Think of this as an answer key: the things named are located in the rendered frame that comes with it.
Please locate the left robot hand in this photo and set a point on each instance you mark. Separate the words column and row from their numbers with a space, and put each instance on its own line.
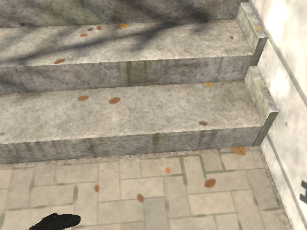
column 57, row 222

